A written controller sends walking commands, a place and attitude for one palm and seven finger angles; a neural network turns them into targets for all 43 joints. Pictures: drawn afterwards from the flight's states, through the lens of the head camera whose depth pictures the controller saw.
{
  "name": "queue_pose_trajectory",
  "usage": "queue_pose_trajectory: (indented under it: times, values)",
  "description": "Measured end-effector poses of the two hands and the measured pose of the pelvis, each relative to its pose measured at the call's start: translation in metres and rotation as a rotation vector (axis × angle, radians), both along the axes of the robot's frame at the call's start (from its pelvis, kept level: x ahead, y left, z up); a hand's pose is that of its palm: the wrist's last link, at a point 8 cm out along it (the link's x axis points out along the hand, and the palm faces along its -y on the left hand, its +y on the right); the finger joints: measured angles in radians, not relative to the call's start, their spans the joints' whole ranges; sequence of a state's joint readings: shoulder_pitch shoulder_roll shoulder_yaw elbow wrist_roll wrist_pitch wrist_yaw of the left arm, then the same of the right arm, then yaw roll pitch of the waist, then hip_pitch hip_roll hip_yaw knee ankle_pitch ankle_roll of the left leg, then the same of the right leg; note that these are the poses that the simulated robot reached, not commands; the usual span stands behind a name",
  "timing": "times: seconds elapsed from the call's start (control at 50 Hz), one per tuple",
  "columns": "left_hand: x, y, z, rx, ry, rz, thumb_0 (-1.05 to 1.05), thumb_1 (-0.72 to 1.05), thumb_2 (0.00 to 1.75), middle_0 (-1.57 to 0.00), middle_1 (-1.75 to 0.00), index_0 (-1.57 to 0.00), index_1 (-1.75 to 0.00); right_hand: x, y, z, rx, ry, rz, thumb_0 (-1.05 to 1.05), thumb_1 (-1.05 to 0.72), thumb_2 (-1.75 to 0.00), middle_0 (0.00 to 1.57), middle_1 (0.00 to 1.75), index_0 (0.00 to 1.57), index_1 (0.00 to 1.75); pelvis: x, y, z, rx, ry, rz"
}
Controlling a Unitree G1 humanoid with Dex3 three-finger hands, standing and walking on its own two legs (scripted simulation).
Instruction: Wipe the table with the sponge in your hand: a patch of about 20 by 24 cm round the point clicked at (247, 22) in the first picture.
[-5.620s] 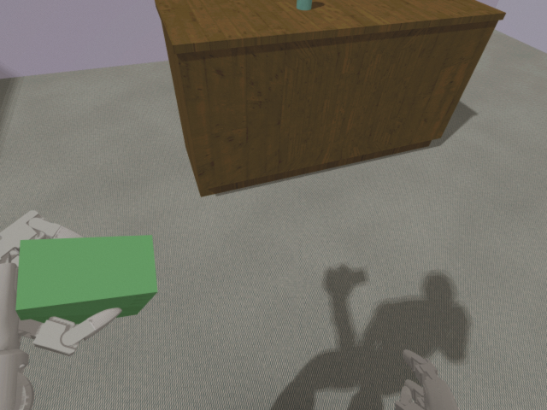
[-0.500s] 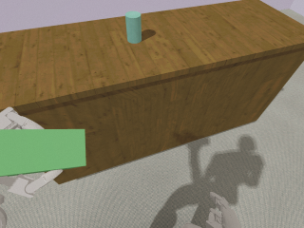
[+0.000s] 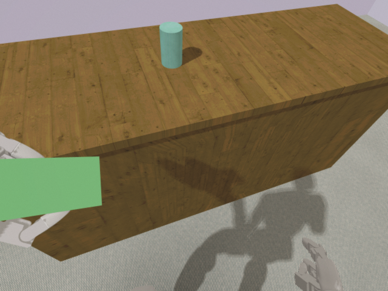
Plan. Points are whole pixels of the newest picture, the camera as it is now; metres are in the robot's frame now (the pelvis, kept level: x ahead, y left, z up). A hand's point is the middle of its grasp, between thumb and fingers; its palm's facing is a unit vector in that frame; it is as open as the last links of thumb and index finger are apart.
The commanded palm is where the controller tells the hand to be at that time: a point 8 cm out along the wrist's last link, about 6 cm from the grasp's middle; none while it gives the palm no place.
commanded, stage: take the last steps up to it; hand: left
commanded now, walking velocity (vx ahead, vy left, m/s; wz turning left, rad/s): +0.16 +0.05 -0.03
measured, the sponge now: (57, 186) +0.23 +0.21 +0.17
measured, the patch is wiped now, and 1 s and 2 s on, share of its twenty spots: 0.00 0.00 0.00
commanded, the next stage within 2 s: come to a stop and stand still in 0.12 s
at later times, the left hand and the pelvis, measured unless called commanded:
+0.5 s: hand (70, 153) +0.28 +0.21 +0.17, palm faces +0.37 -0.79 -0.49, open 10.0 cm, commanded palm +0.22 +0.26 +0.19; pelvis +0.05 -0.02 +0.01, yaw +0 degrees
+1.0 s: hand (12, 211) +0.20 +0.27 +0.14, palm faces +0.27 -0.89 -0.36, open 10.0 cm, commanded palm +0.15 +0.33 +0.19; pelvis -0.02 +0.06 +0.00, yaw -2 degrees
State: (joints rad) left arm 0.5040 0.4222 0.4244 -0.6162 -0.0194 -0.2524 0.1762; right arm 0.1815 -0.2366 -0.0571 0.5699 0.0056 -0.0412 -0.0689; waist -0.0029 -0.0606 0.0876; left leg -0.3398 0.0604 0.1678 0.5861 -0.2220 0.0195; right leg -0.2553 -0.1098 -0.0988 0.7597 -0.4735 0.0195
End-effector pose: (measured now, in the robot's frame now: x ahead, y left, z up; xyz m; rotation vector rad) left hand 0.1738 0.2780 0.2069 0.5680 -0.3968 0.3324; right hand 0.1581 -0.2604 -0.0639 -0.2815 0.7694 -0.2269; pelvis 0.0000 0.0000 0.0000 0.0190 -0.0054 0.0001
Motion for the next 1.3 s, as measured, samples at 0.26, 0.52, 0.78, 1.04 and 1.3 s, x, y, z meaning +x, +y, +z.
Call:
queue_pose_trajectory:
  times: [0.26,0.52,0.78,1.04,1.3]
  values:
    - [0.047,-0.014,0.003,-0.041,0.079,-0.025,-0.01,-0.49,0.99,-0.75,-1.34,-0.76,-1.34,0.033,0.074,-0.015,0.215,0.017,0.097,0.01,-0.90,-0.90,0.20,0.30,0.20,0.30,0.040,-0.001,0.012,-0.026,0.012,-0.008]
    - [0.068,-0.028,-0.015,-0.052,0.199,0.056,-0.01,-0.49,0.99,-0.75,-1.33,-0.76,-1.34,0.054,0.004,-0.016,0.128,0.028,0.032,0.01,-0.91,-0.90,0.20,0.30,0.20,0.30,0.052,-0.020,0.013,0.026,-0.002,-0.007]
    - [0.043,0.070,0.041,0.093,-0.172,0.111,-0.01,-0.49,0.99,-0.75,-1.33,-0.76,-1.34,0.022,0.027,0.008,0.012,-0.031,0.101,0.01,-0.91,-0.90,0.20,0.30,0.19,0.30,0.009,0.011,0.005,-0.010,-0.025,-0.021]
    - [-0.017,0.056,-0.047,-0.156,0.145,-0.037,-0.01,-0.49,0.99,-0.75,-1.33,-0.76,-1.34,-0.056,0.120,-0.004,0.183,-0.057,0.120,0.02,-0.90,-0.90,0.20,0.30,0.20,0.30,-0.025,0.058,0.003,-0.030,-0.106,-0.032]
    - [-0.048,0.083,-0.001,-0.155,-0.057,0.005,-0.01,-0.49,0.99,-0.75,-1.33,-0.76,-1.34,-0.044,0.122,0.020,0.105,-0.161,0.196,0.02,-0.90,-0.90,0.20,0.30,0.20,0.30,-0.053,0.078,0.008,-0.063,-0.069,-0.027]
